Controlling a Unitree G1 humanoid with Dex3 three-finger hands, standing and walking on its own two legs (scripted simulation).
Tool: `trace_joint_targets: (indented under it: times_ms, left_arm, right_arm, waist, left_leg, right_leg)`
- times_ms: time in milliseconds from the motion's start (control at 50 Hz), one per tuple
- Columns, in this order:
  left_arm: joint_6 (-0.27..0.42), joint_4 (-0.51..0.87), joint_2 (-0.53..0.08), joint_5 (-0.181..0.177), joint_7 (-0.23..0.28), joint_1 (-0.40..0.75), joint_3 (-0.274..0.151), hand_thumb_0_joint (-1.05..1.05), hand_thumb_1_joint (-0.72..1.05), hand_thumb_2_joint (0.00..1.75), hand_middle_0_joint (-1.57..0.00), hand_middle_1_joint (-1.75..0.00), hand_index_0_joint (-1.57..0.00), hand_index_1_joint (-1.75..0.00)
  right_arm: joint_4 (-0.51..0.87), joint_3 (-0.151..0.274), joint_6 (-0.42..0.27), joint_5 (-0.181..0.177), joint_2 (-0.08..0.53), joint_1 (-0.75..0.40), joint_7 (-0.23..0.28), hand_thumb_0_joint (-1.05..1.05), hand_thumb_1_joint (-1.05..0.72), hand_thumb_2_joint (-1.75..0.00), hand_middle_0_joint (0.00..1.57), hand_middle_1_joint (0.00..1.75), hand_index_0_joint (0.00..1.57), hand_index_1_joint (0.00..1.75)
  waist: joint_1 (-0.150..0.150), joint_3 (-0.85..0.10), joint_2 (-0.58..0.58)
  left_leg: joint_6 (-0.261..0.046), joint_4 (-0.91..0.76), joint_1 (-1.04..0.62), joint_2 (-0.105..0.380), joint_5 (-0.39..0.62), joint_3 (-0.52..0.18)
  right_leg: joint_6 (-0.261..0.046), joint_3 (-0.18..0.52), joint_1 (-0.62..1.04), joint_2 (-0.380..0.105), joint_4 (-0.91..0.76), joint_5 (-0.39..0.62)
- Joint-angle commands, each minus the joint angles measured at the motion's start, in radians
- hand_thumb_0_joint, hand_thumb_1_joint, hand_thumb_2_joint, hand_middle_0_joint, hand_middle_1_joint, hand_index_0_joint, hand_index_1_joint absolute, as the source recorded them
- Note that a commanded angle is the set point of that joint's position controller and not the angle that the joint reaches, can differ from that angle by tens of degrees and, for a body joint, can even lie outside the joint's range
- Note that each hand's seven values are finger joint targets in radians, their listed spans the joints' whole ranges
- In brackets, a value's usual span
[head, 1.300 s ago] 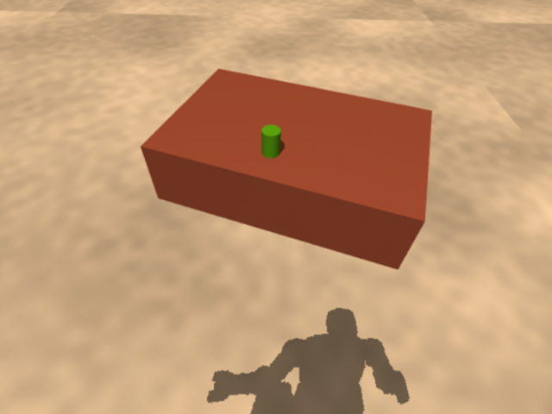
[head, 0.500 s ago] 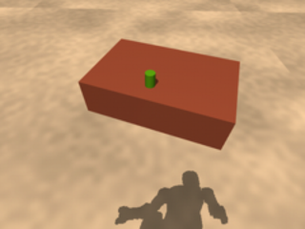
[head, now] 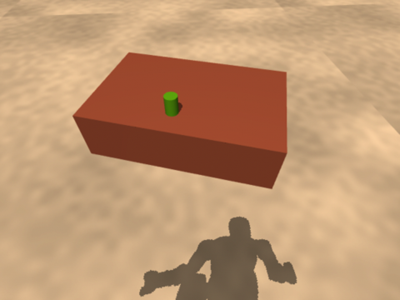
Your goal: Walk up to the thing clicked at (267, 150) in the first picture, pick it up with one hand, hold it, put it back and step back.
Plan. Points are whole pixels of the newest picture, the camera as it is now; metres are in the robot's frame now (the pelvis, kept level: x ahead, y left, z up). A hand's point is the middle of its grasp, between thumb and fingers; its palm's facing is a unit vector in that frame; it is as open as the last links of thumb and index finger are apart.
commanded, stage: walk up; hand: left
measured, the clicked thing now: (171, 104) +1.16 +0.13 -0.39
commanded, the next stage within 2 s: none
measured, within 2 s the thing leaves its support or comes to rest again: neither
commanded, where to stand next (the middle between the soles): +0.63 +0.01 m, yaw -15 degrees
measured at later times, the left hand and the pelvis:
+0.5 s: hand (88, 272) +0.23 +0.27 -0.16, palm faces -0.15 -0.92 -0.37, open 7.4 cm; pelvis +0.19 -0.01 -0.02, yaw -8 degrees
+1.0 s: hand (121, 166) +0.52 +0.23 -0.12, palm faces -0.23 -0.86 -0.47, open 7.4 cm; pelvis +0.37 -0.03 -0.02, yaw -14 degrees
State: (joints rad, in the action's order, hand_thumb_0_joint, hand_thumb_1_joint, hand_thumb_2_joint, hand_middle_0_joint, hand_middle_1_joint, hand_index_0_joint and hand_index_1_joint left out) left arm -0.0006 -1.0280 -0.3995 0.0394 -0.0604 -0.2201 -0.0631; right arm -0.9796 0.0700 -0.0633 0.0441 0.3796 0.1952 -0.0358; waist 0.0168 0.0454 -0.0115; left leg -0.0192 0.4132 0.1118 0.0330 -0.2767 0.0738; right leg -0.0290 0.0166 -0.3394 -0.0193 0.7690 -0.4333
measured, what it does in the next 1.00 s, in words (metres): walks ahead: right foot, then left foot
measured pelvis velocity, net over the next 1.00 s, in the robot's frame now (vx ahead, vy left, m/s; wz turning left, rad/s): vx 0.37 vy -0.03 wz -0.24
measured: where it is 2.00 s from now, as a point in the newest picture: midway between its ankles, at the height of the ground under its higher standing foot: (193, 229)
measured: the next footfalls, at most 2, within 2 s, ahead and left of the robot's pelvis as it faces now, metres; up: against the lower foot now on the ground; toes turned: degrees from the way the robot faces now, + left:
right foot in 0.10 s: +0.12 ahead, -0.16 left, +0.00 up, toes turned -5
left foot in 0.48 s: +0.34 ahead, +0.10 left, +0.00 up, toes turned -3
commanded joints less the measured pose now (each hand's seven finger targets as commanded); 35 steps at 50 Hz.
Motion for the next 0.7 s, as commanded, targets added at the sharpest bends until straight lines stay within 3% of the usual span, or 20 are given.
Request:
trace_joint_targets:
  times_ms: [0,40,60,80,100,120,160,220,300,360,400,440,460,480,500,520,540,580,620,680]
  left_arm:
    - [0.047,0.125,-0.187,-0.015,-0.023,-0.019,-0.052,0.0,0.9,0.9,-0.2,-0.3,-0.2,-0.3]
    - [0.048,0.086,-0.191,-0.01,-0.017,-0.133,-0.071,0.0,0.9,0.9,-0.2,-0.3,-0.2,-0.3]
    - [0.057,0.06,-0.231,-0.006,-0.004,-0.234,-0.09,0.0,0.9,0.9,-0.2,-0.3,-0.2,-0.3]
    - [0.064,0.058,-0.308,0.001,0.016,-0.331,-0.117,0.0,0.9,0.9,-0.2,-0.3,-0.2,-0.3]
    - [0.075,0.116,-0.373,0.002,0.024,-0.283,-0.116,0.0,0.9,0.9,-0.2,-0.3,-0.2,-0.3]
    - [0.074,0.153,-0.39,-0.015,0.024,-0.196,-0.113,0.0,0.9,0.9,-0.2,-0.3,-0.2,-0.3]
    - [0.079,0.18,-0.326,-0.034,0.034,-0.103,-0.094,0.0,0.9,0.9,-0.2,-0.3,-0.2,-0.3]
    - [0.089,0.195,-0.283,-0.034,0.035,-0.099,-0.077,0.0,0.9,0.9,-0.2,-0.3,-0.2,-0.3]
    - [0.099,0.229,-0.298,-0.033,0.034,-0.117,-0.079,0.0,0.9,0.9,-0.2,-0.3,-0.2,-0.3]
    - [0.105,0.247,-0.304,-0.032,0.036,-0.13,-0.077,0.0,0.9,0.9,-0.2,-0.3,-0.2,-0.3]
    - [0.102,0.251,-0.305,-0.036,0.039,-0.111,-0.071,0.0,0.9,0.9,-0.2,-0.3,-0.2,-0.3]
    - [0.101,0.268,-0.267,-0.027,0.043,-0.109,-0.052,0.0,0.9,0.9,-0.2,-0.3,-0.2,-0.3]
    - [0.101,0.272,-0.2,-0.032,0.045,-0.159,-0.032,0.0,0.9,0.9,-0.2,-0.3,-0.2,-0.3]
    - [0.101,0.276,-0.148,-0.05,0.052,-0.192,-0.02,0.0,0.9,0.9,-0.2,-0.3,-0.2,-0.3]
    - [0.098,0.256,-0.256,-0.037,0.067,-0.177,-0.041,0.0,0.9,0.9,-0.2,-0.3,-0.2,-0.3]
    - [0.097,0.246,-0.287,-0.041,0.063,-0.159,-0.036,0.0,0.9,0.9,-0.2,-0.3,-0.2,-0.3]
    - [0.096,0.226,-0.267,-0.049,0.055,-0.188,-0.037,0.0,0.9,0.9,-0.2,-0.3,-0.2,-0.3]
    - [0.093,0.202,-0.248,-0.048,0.043,-0.217,-0.039,0.0,0.9,0.9,-0.2,-0.3,-0.2,-0.3]
    - [0.085,0.202,-0.216,-0.045,0.029,-0.196,-0.034,0.0,0.9,0.9,-0.2,-0.3,-0.2,-0.3]
    - [0.088,0.242,-0.204,-0.032,0.021,-0.107,-0.035,0.0,0.9,0.9,-0.2,-0.3,-0.2,-0.3]
  right_arm:
    - [0.129,0.082,-0.012,0.01,0.302,-0.137,0.004,0.0,-0.9,-0.9,0.2,0.3,0.2,0.3]
    - [0.152,0.071,0.003,0.011,0.267,-0.15,-0.004,0.0,-0.9,-0.9,0.2,0.3,0.2,0.3]
    - [0.154,0.056,0.01,0.012,0.227,-0.11,-0.004,0.0,-0.9,-0.9,0.2,0.3,0.2,0.3]
    - [0.174,0.031,0.014,0.005,0.154,-0.096,-0.006,0.0,-0.9,-0.9,0.2,0.3,0.2,0.3]
    - [0.21,0.025,0.019,-0.013,0.154,-0.101,-0.01,0.0,-0.9,-0.9,0.2,0.3,0.2,0.3]
    - [0.206,0.048,0.02,-0.006,0.247,-0.137,-0.003,0.0,-0.9,-0.9,0.2,0.3,0.2,0.3]
    - [0.153,0.051,0.016,-0.022,0.259,-0.048,-0.011,0.0,-0.9,-0.9,0.2,0.3,0.2,0.3]
    - [0.126,0.051,0.019,-0.016,0.24,0.042,-0.025,0.0,-0.9,-0.9,0.2,0.3,0.2,0.3]
    - [0.183,0.058,0.019,-0.002,0.227,-0.007,-0.041,0.0,-0.9,-0.9,0.2,0.3,0.2,0.3]
    - [0.218,0.062,0.006,-0.004,0.221,-0.056,-0.043,0.0,-0.9,-0.9,0.2,0.3,0.2,0.3]
    - [0.215,0.068,-0.003,-0.006,0.221,-0.019,-0.04,0.0,-0.9,-0.9,0.2,0.3,0.2,0.3]
    - [0.179,0.091,-0.012,-0.004,0.253,0.141,-0.032,0.0,-0.9,-0.9,0.2,0.3,0.2,0.3]
    - [0.158,0.114,-0.021,0.005,0.319,0.265,-0.021,0.0,-0.9,-0.9,0.2,0.3,0.2,0.3]
    - [0.177,0.125,-0.026,-0.001,0.378,0.277,-0.014,0.0,-0.9,-0.9,0.2,0.3,0.2,0.3]
    - [0.195,0.128,-0.021,-0.036,0.395,0.208,-0.017,0.0,-0.9,-0.9,0.2,0.3,0.2,0.3]
    - [0.216,0.114,-0.016,-0.039,0.346,0.152,-0.014,0.0,-0.9,-0.9,0.2,0.3,0.2,0.3]
    - [0.23,0.095,-0.014,-0.039,0.309,0.111,-0.011,0.0,-0.9,-0.9,0.2,0.3,0.2,0.3]
    - [0.236,0.076,-0.019,-0.039,0.278,0.084,-0.008,0.0,-0.9,-0.9,0.2,0.3,0.2,0.3]
    - [0.241,0.071,-0.022,-0.028,0.275,0.092,-0.009,0.0,-0.9,-0.9,0.2,0.3,0.2,0.3]
    - [0.247,0.074,-0.021,-0.024,0.291,0.126,-0.013,0.0,-0.9,-0.9,0.2,0.3,0.2,0.3]
  waist:
    - [-0.05,0.009,0.211]
    - [-0.096,-0.003,0.116]
    - [-0.125,-0.054,-0.045]
    - [-0.183,-0.049,-0.306]
    - [-0.143,-0.016,-0.342]
    - [-0.113,0.094,-0.155]
    - [-0.058,0.092,-0.057]
    - [-0.025,0.065,-0.096]
    - [-0.043,0.062,-0.1]
    - [-0.053,0.05,-0.095]
    - [-0.018,0.045,-0.087]
    - [0.077,-0.04,0.009]
    - [0.128,-0.12,0.222]
    - [0.107,-0.113,0.368]
    - [0.079,-0.09,0.228]
    - [0.045,-0.018,0.109]
    - [0.017,0.01,0.117]
    - [-0.002,0.033,0.172]
    - [0.004,0.022,0.171]
    - [0.026,0.021,0.18]
  left_leg:
    - [-0.158,-0.185,0.037,0.257,-0.236,-0.169]
    - [-0.113,0.002,0.198,0.159,-0.26,-0.025]
    - [-0.088,0.23,0.305,0.097,-0.274,0.028]
    - [-0.05,0.553,0.5,0.005,-0.332,0.082]
    - [-0.004,0.711,0.621,-0.067,-0.348,-0.035]
    - [0.009,0.724,0.586,0.029,-0.282,-0.144]
    - [0.0,0.697,0.569,0.084,-0.136,-0.146]
    - [0.006,0.557,0.425,0.095,-0.078,-0.131]
    - [0.027,0.362,0.382,0.084,-0.019,-0.098]
    - [0.024,0.255,0.326,0.073,0.044,-0.068]
    - [0.013,0.205,0.198,0.047,0.061,-0.024]
    - [-0.02,0.146,-0.086,-0.002,0.062,-0.005]
    - [-0.073,0.014,-0.236,0.105,-0.136,-0.167]
    - [-0.157,-0.18,-0.284,0.368,-0.317,-0.663]
    - [-0.245,-0.21,-0.152,0.43,-0.399,-0.755]
    - [-0.229,-0.19,-0.049,0.392,-0.357,-0.603]
    - [-0.199,-0.18,-0.001,0.332,-0.266,-0.468]
    - [-0.18,-0.172,0.068,0.265,-0.095,-0.294]
    - [-0.193,-0.159,0.082,0.231,-0.005,-0.197]
    - [-0.236,-0.148,0.042,0.266,0.042,-0.173]
  right_leg:
    - [0.0,0.004,-0.003,-0.08,-0.112,0.031]
    - [0.016,-0.088,0.243,-0.001,-0.232,0.207]
    - [0.015,-0.073,0.416,0.034,-0.247,0.171]
    - [-0.036,0.153,0.512,-0.071,-0.39,-0.096]
    - [-0.181,0.723,0.385,-0.335,-0.646,-0.348]
    - [-0.262,0.793,0.236,-0.398,-0.659,-0.407]
    - [-0.22,0.555,0.257,-0.297,-0.592,-0.232]
    - [-0.183,0.338,0.153,-0.206,-0.54,-0.011]
    - [-0.187,0.274,0.123,-0.189,-0.515,0.005]
    - [-0.172,0.239,0.123,-0.191,-0.461,0.166]
    - [-0.154,0.195,0.047,-0.182,-0.396,0.271]
    - [-0.102,0.123,-0.05,-0.114,-0.14,0.406]
    - [-0.064,0.029,-0.14,-0.016,0.192,0.399]
    - [-0.022,-0.006,-0.371,0.136,0.372,-0.062]
    - [-0.033,0.1,-0.334,0.056,0.479,-0.117]
    - [-0.03,0.105,-0.322,0.012,0.495,-0.039]
    - [-0.027,0.098,-0.29,-0.008,0.449,0.02]
    - [-0.013,0.063,-0.235,-0.048,0.335,0.07]
    - [0.011,0.032,-0.183,-0.038,0.22,0.077]
    - [0.021,-0.008,-0.188,-0.063,0.064,0.09]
